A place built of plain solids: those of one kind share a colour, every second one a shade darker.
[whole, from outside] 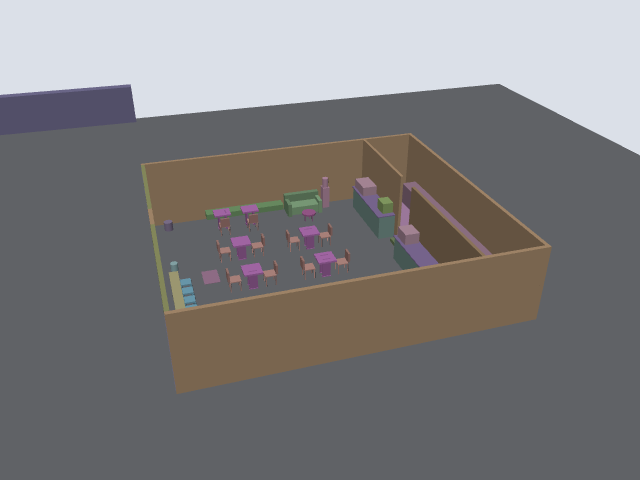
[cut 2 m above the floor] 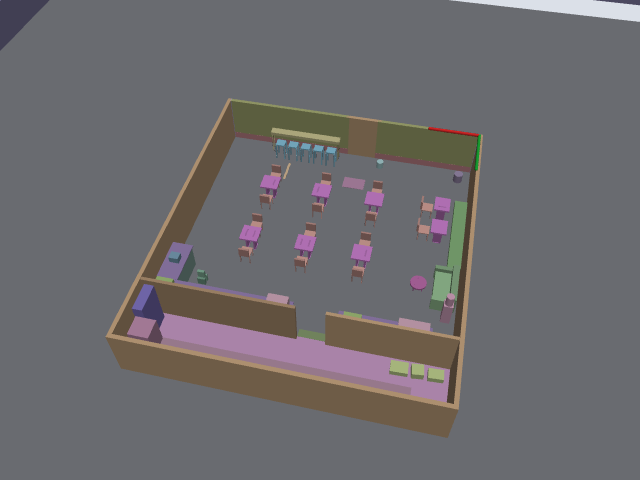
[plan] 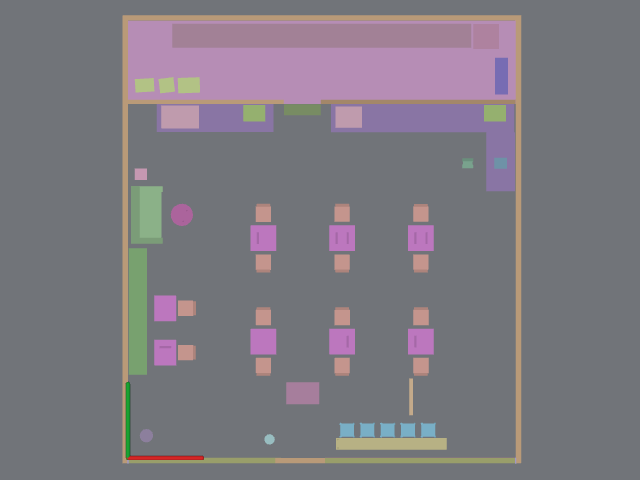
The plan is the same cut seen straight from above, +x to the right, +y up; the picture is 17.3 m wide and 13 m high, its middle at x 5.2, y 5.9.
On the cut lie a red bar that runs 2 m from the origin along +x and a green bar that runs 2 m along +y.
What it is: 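A small cafe of the 2010s to 2020s; 10.5 x 11.8 m, ceiling 2.9 m, a street door 0.95 x 2.1 m in the glazed front; tables 0.75 m, chairs 0.45 m, bar tops 1.06 m, a counter 1.0 m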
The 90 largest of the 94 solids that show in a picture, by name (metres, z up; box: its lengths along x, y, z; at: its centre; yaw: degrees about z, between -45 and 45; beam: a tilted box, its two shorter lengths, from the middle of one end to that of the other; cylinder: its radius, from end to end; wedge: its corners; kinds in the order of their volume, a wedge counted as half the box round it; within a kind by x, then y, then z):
{
 "street_hedge_1": {"box": [0.6, 16.6, 2.25], "at": [-14.35, -8.3, 1.07]},
 "street_hedge_2": {"box": [39.8, 0.6, 2.25], "at": [5.25, -16.3, 1.07]},
 "street_hedge_3": {"box": [0.6, 16.6, 2.25], "at": [24.85, -8.3, 1.07]},
 "wall_1": {"box": [0.15, 12.14, 2.93], "at": [-0.07, 5.92, 1.42]},
 "wall_2": {"box": [4.22, 0.12, 2.93], "at": [2.11, 9.64, 1.42]},
 "wall_3": {"box": [1.5, 0.15, 2.93], "at": [4.73, -0.07, 1.42]},
 "wall_4": {"box": [10.8, 0.15, 2.93], "at": [5.25, 11.91, 1.42]},
 "wall_5": {"box": [5.28, 0.12, 2.93], "at": [7.86, 9.64, 1.42]},
 "wall_6": {"box": [0.15, 12.14, 2.93], "at": [10.57, 5.92, 1.42]},
 "counter_1": {"box": [3.12, 0.7, 1.05], "at": [2.36, 9.23, 0.47]},
 "counter_2": {"box": [4.92, 0.7, 1.05], "at": [7.98, 9.23, 0.47]},
 "counter_3": {"box": [0.7, 1.6, 1.05], "at": [10.09, 8.08, 0.47]},
 "back_worktop_1": {"box": [8.1, 0.65, 0.95], "at": [5.25, 11.43, 0.57]},
 "zone_back_1": {"box": [10.5, 2.26, 0.2], "at": [5.25, 10.71, 0.05]},
 "window_wall_1": {"box": [4.13, 0.15, 2.93], "at": [2.07, -0.07, 1.42]},
 "window_wall_2": {"box": [5.17, 0.15, 2.93], "at": [7.92, -0.07, 1.42]},
 "back_fridge_1": {"box": [0.7, 0.68, 1.9], "at": [9.7, 11.41, 1.05]},
 "sofa_1": {"box": [0.24, 1.56, 0.83], "at": [0.2, 6.58, 0.36]},
 "sofa_2": {"box": [0.86, 0.16, 0.65], "at": [0.51, 5.88, 0.28]},
 "sofa_3": {"box": [0.86, 0.16, 0.65], "at": [0.51, 7.28, 0.28]},
 "sofa_4": {"box": [0.65, 1.24, 0.37], "at": [0.58, 6.58, 0.24]},
 "shelf_1": {"box": [0.35, 1.0, 1.95], "at": [10.12, 10.34, 1.07]},
 "display_1": {"box": [1.03, 0.63, 0.4], "at": [1.41, 9.23, 1.24]},
 "display_2": {"box": [0.72, 0.58, 0.44], "at": [5.98, 9.23, 1.26]},
 "bench_upholstered_1": {"box": [0.5, 3.43, 0.25], "at": [0.27, 3.96, 0.33]},
 "meeting_table_1": {"box": [0.6, 0.7, 0.07], "at": [1.01, 2.85, 0.71]},
 "meeting_table_2": {"box": [0.32, 0.06, 0.8], "at": [1.01, 3.0, 0.35]},
 "meeting_table_3": {"box": [0.6, 0.7, 0.07], "at": [1.01, 4.05, 0.71]},
 "meeting_table_4": {"box": [0.32, 0.06, 0.8], "at": [1.01, 4.2, 0.35]},
 "meeting_table_5": {"box": [0.7, 0.7, 0.07], "at": [3.67, 3.15, 0.71]},
 "meeting_table_6": {"box": [0.7, 0.7, 0.07], "at": [3.67, 5.95, 0.71]},
 "meeting_table_7": {"box": [0.06, 0.32, 0.8], "at": [3.82, 3.15, 0.35]},
 "meeting_table_8": {"box": [0.06, 0.32, 0.8], "at": [3.82, 5.95, 0.35]},
 "meeting_table_9": {"box": [0.7, 0.7, 0.07], "at": [5.8, 3.15, 0.71]},
 "meeting_table_10": {"box": [0.7, 0.7, 0.07], "at": [5.8, 5.95, 0.71]},
 "meeting_table_11": {"box": [0.06, 0.32, 0.8], "at": [5.95, 3.15, 0.35]},
 "meeting_table_12": {"box": [0.06, 0.32, 0.8], "at": [5.95, 5.95, 0.35]},
 "meeting_table_13": {"box": [0.7, 0.7, 0.07], "at": [7.93, 3.15, 0.71]},
 "meeting_table_14": {"box": [0.7, 0.7, 0.07], "at": [7.93, 5.95, 0.71]},
 "counter_top_1": {"box": [3.16, 0.78, 0.04], "at": [2.36, 9.21, 1.02]},
 "counter_top_2": {"box": [4.96, 0.78, 0.04], "at": [7.98, 9.21, 1.02]},
 "counter_top_3": {"box": [0.78, 1.6, 0.04], "at": [10.09, 8.02, 1.02]},
 "coffee_machine_1": {"box": [0.6, 0.45, 0.45], "at": [3.42, 9.33, 1.26]},
 "coffee_machine_2": {"box": [0.6, 0.45, 0.45], "at": [9.94, 9.33, 1.26]},
 "side_chair_1": {"box": [0.42, 0.42, 0.04], "at": [1.56, 2.85, 0.43]},
 "side_chair_2": {"box": [0.42, 0.42, 0.04], "at": [1.56, 4.05, 0.43]},
 "side_chair_3": {"box": [0.08, 0.38, 0.38], "at": [1.8, 2.85, 0.65]},
 "side_chair_4": {"box": [0.08, 0.38, 0.38], "at": [1.8, 4.05, 0.65]},
 "side_chair_5": {"box": [0.38, 0.08, 0.38], "at": [3.67, 2.26, 0.65]},
 "side_chair_6": {"box": [0.42, 0.42, 0.04], "at": [3.67, 2.5, 0.43]},
 "side_chair_7": {"box": [0.42, 0.42, 0.04], "at": [3.67, 3.8, 0.43]},
 "side_chair_8": {"box": [0.38, 0.08, 0.38], "at": [3.67, 4.04, 0.65]},
 "side_chair_9": {"box": [0.38, 0.08, 0.38], "at": [3.67, 5.06, 0.65]},
 "side_chair_10": {"box": [0.42, 0.42, 0.04], "at": [3.67, 5.3, 0.43]},
 "side_chair_11": {"box": [0.42, 0.42, 0.04], "at": [3.67, 6.6, 0.43]},
 "side_chair_12": {"box": [0.38, 0.08, 0.38], "at": [3.67, 6.84, 0.65]},
 "side_chair_13": {"box": [0.38, 0.08, 0.38], "at": [5.8, 2.26, 0.65]},
 "side_chair_14": {"box": [0.42, 0.42, 0.04], "at": [5.8, 2.5, 0.43]},
 "side_chair_15": {"box": [0.42, 0.42, 0.04], "at": [5.8, 3.8, 0.43]},
 "side_chair_16": {"box": [0.38, 0.08, 0.38], "at": [5.8, 4.04, 0.65]},
 "side_chair_17": {"box": [0.38, 0.08, 0.38], "at": [5.8, 5.06, 0.65]},
 "side_chair_18": {"box": [0.42, 0.42, 0.04], "at": [5.8, 5.3, 0.43]},
 "side_chair_19": {"box": [0.42, 0.42, 0.04], "at": [5.8, 6.6, 0.43]},
 "side_chair_20": {"box": [0.38, 0.08, 0.38], "at": [5.8, 6.84, 0.65]},
 "side_chair_21": {"box": [0.38, 0.08, 0.38], "at": [7.93, 2.26, 0.65]},
 "side_chair_22": {"box": [0.38, 0.08, 0.38], "at": [7.93, 4.04, 0.65]},
 "side_chair_23": {"box": [0.38, 0.08, 0.38], "at": [7.93, 5.06, 0.65]},
 "side_chair_24": {"box": [0.38, 0.08, 0.38], "at": [7.93, 6.84, 0.65]},
 "stallriser_1": {"box": [4.13, 0.05, 0.35], "at": [2.07, -0.02, 0.12]},
 "stallriser_2": {"box": [5.17, 0.05, 0.35], "at": [7.92, -0.02, 0.12]},
 "box_cardboard_1": {"box": [0.51, 0.36, 0.28], "at": [0.45, 10.09, 0.24], "yaw": 3.3},
 "box_cardboard_2": {"box": [0.41, 0.39, 0.33], "at": [1.05, 10.09, 0.27], "yaw": 6.9},
 "box_cardboard_3": {"box": [0.6, 0.42, 0.26], "at": [1.65, 10.09, 0.23], "yaw": 2.1},
 "water_cooler_1": {"box": [0.33, 0.31, 1.03], "at": [0.35, 7.68, 0.47]},
 "water_cooler_2": {"cylinder": 0.14, "from": [0.35, 7.68, 0.98], "to": [0.35, 7.68, 1.4]},
 "console_table_1": {"box": [3.0, 0.32, 0.13], "at": [7.13, 0.38, 0.99]},
 "back_step_1": {"box": [1.0, 0.3, 0.2], "at": [4.72, 9.43, 0.05]},
 "bar_stool_1": {"box": [0.38, 0.36, 0.06], "at": [5.93, 0.75, 0.73]},
 "bar_stool_2": {"box": [0.38, 0.36, 0.06], "at": [6.48, 0.75, 0.73]},
 "bar_stool_3": {"box": [0.38, 0.36, 0.06], "at": [7.03, 0.75, 0.73]},
 "bar_stool_4": {"box": [0.38, 0.36, 0.06], "at": [7.58, 0.75, 0.73]},
 "bar_stool_5": {"box": [0.38, 0.36, 0.06], "at": [8.13, 0.75, 0.73]},
 "plant_pot_1": {"cylinder": 0.18, "from": [0.5, 0.6, 0.0], "to": [0.5, 0.6, 0.38]},
 "door_mat_1": {"box": [0.9, 0.6, 0.07], "at": [4.73, 1.75, -0.02]},
 "till_1": {"box": [0.35, 0.3, 0.25], "at": [10.09, 7.98, 1.17]},
 "coffee_table_1": {"cylinder": 0.3, "from": [1.46, 6.58, 0.33], "to": [1.46, 6.58, 0.4]},
 "bin_waste_1": {"cylinder": 0.14, "from": [3.83, 0.5, 0.0], "to": [3.83, 0.5, 0.31]},
 "wet_floor_sign_1": {"box": [0.26, 0.1, 0.31], "at": [9.2, 7.98, 0.47]},
 "wet_floor_sign_2": {"box": [0.3, 0.1, 0.36], "at": [9.2, 8.07, 0.13]},
 "cable_protector_1": {"box": [0.1, 1.0, 0.07], "at": [7.67, 1.65, -0.01]}
}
